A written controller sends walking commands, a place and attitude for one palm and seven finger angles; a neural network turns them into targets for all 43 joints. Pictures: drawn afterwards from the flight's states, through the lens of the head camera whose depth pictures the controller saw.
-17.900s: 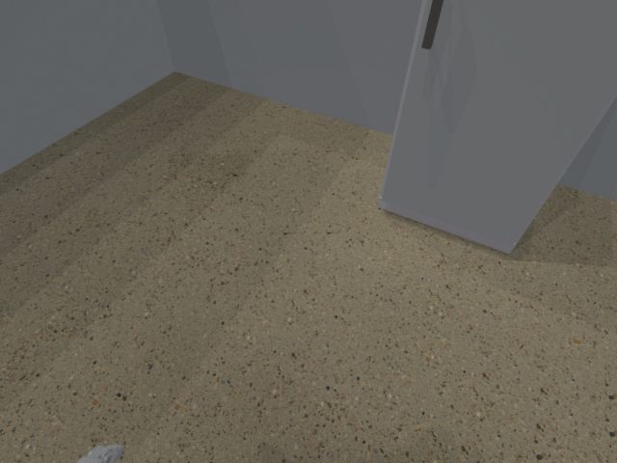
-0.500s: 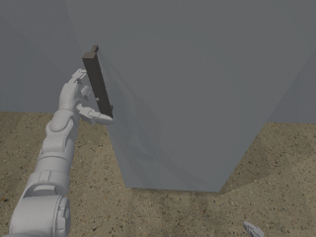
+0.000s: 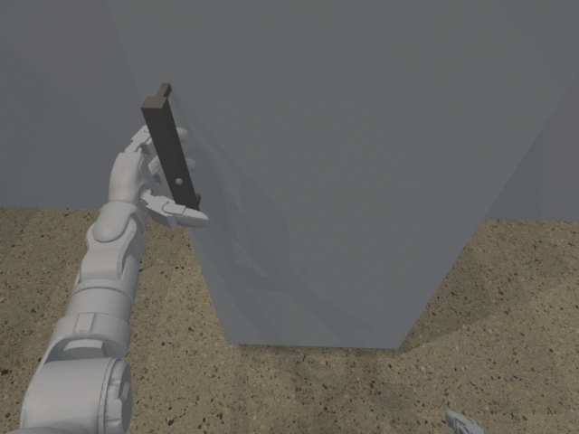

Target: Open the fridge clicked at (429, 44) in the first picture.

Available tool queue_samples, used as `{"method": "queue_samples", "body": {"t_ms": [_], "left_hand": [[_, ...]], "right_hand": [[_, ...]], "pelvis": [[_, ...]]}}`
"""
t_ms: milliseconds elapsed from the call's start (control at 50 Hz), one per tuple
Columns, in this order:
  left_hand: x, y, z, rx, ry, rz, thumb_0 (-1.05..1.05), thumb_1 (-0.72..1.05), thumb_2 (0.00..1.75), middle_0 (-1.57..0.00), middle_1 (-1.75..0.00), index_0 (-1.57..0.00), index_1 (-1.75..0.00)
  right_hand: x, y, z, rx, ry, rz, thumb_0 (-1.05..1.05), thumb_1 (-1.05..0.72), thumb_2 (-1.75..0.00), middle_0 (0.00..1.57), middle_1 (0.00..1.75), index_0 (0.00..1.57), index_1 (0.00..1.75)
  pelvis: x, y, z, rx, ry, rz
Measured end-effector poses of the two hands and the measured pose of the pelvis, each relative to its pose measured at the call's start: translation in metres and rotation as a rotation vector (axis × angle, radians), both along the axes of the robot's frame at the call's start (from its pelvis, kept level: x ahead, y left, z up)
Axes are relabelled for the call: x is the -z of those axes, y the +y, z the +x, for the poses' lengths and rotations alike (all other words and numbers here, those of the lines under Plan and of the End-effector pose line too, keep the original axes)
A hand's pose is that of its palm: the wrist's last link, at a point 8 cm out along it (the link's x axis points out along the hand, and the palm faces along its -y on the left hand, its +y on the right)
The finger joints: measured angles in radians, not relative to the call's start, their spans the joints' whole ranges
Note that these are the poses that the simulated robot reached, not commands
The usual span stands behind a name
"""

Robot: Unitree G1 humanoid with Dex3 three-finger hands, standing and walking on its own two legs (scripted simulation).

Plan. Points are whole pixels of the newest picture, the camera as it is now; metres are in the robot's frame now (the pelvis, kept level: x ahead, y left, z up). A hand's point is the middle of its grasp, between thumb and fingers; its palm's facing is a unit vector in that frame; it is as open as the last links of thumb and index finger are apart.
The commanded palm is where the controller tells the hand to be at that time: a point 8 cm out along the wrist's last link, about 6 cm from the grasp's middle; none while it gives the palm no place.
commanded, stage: slide the fingers in behind the handle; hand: left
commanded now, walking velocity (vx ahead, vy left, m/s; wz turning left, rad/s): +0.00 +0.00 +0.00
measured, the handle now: (180, 161) +0.47 +0.17 +0.13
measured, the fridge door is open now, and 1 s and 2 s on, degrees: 0 0 0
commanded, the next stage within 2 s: grip the handle and tug to test in 0.18 s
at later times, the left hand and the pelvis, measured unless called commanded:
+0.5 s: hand (174, 184) +0.41 +0.17 +0.14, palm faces -0.02 -1.00 +0.01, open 12.9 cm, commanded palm +0.38 +0.22 +0.14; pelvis +0.00 +0.01 +0.00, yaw +0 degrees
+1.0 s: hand (177, 186) +0.41 +0.16 +0.14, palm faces +0.00 -1.00 +0.00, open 7.0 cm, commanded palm +0.38 +0.22 +0.14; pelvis +0.00 +0.01 +0.00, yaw +0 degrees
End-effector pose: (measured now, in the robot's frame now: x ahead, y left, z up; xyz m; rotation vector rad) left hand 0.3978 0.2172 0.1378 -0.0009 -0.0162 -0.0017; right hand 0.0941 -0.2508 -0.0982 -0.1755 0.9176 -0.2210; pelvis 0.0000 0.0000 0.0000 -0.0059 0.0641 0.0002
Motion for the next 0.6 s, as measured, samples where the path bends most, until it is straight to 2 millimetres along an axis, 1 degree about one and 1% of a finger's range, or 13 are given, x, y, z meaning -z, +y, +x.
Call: {"method": "queue_samples", "body": {"t_ms": [320, 380, 480, 600], "left_hand": [[0.003, 0.01, -0.004, -0.003, 0.004, -0.006, -0.02, -0.49, 0.3, -0.3, -1.2, -0.3, -1.2], [0.001, 0.01, -0.004, 0.002, 0.0, -0.001, -0.02, -0.47, 0.31, -0.3, -1.2, -0.3, -1.2], [-0.002, 0.005, -0.006, 0.015, -0.013, -0.009, -0.02, -0.35, 0.36, -0.31, -1.22, -0.31, -1.22], [0.002, 0.006, -0.008, 0.002, 0.006, -0.01, -0.01, -0.13, 0.46, -0.34, -1.25, -0.34, -1.25]], "right_hand": [[-0.004, 0.003, 0.009, -0.011, -0.015, -0.005, 0.01, -0.9, -0.9, 0.2, 0.3, 0.2, 0.3], [-0.004, 0.005, 0.01, -0.014, -0.016, -0.006, 0.01, -0.9, -0.9, 0.2, 0.3, 0.2, 0.3], [-0.003, 0.008, 0.012, -0.02, -0.019, 0.001, 0.01, -0.9, -0.9, 0.2, 0.3, 0.2, 0.3], [-0.005, 0.011, 0.014, -0.019, -0.032, 0.008, 0.01, -0.9, -0.9, 0.2, 0.3, 0.2, 0.3]], "pelvis": [[0.0, 0.003, 0.002, -0.003, -0.001, -0.003], [0.0, 0.004, 0.002, -0.005, -0.002, -0.004], [0.0, 0.006, 0.003, -0.005, -0.003, -0.004], [-0.001, 0.007, 0.002, 0.001, -0.008, -0.003]]}}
